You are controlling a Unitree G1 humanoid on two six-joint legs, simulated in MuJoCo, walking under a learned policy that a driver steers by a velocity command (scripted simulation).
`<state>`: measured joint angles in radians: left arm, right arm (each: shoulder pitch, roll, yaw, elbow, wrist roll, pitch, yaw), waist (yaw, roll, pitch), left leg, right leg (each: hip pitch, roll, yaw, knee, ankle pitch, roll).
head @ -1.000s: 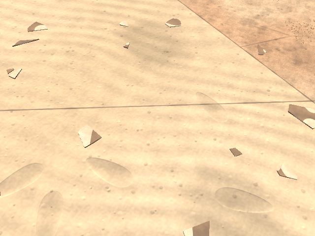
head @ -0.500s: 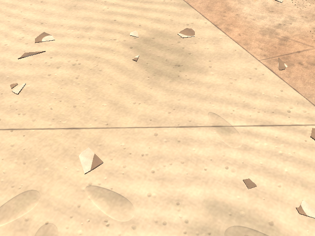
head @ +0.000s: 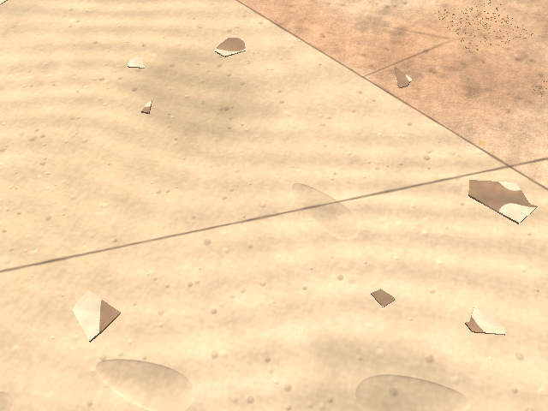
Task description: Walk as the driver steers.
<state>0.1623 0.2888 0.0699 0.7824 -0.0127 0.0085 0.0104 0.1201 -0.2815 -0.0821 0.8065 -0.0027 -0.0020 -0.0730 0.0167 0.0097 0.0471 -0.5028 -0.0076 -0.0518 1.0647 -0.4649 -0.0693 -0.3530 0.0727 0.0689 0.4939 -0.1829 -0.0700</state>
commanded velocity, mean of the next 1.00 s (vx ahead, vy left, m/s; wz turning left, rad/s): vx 0.40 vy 0.00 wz -0.28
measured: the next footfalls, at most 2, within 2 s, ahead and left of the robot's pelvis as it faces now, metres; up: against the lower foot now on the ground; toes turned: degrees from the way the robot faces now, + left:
left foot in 0.20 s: +0.09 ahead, +0.15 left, +0.00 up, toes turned -12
right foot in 0.64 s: +0.28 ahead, -0.23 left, +0.00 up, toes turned -24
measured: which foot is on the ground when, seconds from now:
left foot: up 0.00-0.18, down 0.20-0.66, up 0.68-1.00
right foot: down 0.00-0.20, up 0.22-0.62, down 0.64-1.00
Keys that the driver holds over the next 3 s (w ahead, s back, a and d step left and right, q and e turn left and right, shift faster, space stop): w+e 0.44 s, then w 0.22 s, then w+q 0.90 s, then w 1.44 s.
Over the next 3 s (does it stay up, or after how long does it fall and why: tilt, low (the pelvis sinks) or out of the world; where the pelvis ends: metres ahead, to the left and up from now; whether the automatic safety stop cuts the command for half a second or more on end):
stays up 1.46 -0.13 0.01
